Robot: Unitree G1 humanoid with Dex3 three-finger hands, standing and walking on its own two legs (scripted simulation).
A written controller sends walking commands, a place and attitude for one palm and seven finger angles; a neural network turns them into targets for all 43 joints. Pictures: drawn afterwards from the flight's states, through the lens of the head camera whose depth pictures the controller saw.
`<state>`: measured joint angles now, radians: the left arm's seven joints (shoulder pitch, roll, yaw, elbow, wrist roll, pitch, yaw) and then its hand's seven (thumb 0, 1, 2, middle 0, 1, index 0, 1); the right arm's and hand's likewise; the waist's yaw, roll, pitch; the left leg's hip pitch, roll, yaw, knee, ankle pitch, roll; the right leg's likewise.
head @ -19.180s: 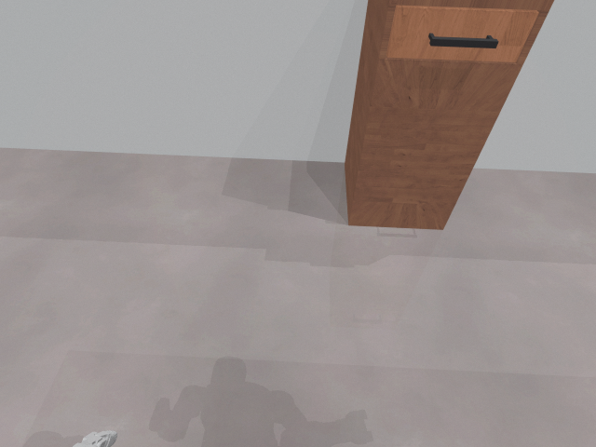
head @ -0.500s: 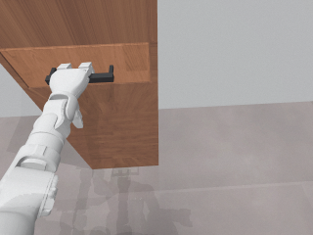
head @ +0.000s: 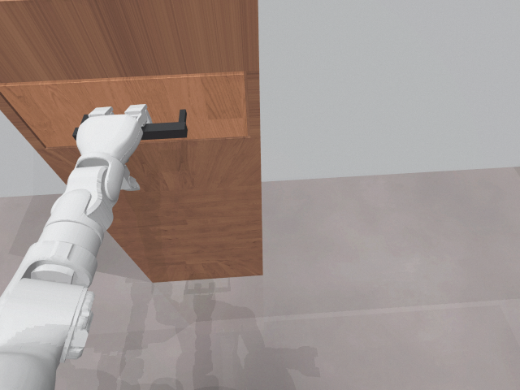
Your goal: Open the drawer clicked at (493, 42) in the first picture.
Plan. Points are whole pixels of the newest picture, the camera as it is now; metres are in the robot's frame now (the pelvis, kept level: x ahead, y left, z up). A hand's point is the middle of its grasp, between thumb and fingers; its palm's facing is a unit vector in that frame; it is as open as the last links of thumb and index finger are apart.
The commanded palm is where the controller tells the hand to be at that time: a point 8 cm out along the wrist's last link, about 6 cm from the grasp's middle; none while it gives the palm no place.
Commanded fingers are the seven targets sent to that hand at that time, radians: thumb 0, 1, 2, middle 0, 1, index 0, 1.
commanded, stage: close the thumb around the handle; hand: left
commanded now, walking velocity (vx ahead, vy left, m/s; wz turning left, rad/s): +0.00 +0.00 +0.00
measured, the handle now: (133, 124) +0.53 +0.21 +0.09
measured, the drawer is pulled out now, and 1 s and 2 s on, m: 0.00 0.01 0.06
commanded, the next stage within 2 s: pull the drawer open in 0.38 s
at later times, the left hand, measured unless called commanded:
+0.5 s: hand (126, 160) +0.47 +0.21 +0.07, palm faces -0.03 -0.02 -1.00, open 5.9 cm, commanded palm +0.44 +0.21 +0.13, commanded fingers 0.00 0.90 0.90 -0.40 -1.35 -0.40 -1.35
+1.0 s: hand (125, 163) +0.46 +0.22 +0.07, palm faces -0.04 -0.04 -1.00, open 5.8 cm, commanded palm +0.44 +0.22 +0.13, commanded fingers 0.00 0.90 0.90 -0.40 -1.35 -0.40 -1.35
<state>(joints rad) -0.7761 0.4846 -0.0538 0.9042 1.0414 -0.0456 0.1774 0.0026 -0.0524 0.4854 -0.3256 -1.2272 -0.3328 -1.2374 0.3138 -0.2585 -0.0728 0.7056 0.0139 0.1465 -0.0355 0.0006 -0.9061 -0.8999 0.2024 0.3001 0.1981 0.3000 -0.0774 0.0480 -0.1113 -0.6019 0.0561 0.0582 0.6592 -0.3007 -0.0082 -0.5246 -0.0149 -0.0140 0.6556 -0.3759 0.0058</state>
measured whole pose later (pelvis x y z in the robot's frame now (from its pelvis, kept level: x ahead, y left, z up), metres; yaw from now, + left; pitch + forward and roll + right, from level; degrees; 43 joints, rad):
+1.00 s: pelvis +0.02 +0.00 +0.00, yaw +1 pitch +13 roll +0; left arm -0.68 0.46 -0.08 0.76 1.01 -0.03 0.13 0.01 0.73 0.83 -0.33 -1.32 -0.35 -1.30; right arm 0.23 -0.26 -0.07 0.69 0.01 0.16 -0.03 0.00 -0.91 -0.90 0.20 0.30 0.20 0.30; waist -0.04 0.05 -0.11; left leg -0.55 0.04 0.04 0.64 -0.32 -0.01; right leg -0.46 -0.02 -0.03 0.63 -0.40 0.00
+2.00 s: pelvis +0.01 -0.01 +0.00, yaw +2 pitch +10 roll +1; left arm -0.53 0.41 -0.14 0.59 1.00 0.04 0.11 0.01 0.72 0.83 -0.32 -1.32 -0.36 -1.31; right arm 0.14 -0.24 -0.04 0.65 0.02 0.13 -0.05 0.00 -0.91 -0.90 0.20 0.30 0.20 0.30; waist 0.01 0.06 -0.10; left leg -0.48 0.04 0.03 0.62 -0.30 -0.02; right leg -0.40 -0.03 -0.03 0.63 -0.40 0.00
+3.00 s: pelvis +0.02 -0.01 +0.01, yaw +2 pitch +6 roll +1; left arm -0.12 0.38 -0.17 0.10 0.99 0.13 0.11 0.03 0.72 0.83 -0.30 -1.32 -0.39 -1.32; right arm 0.02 -0.22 -0.01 0.64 0.00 0.11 -0.04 0.00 -0.91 -0.90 0.20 0.30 0.20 0.30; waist 0.08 0.07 -0.07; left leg -0.37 0.03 0.03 0.57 -0.30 -0.03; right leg -0.30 -0.03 -0.04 0.59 -0.40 0.00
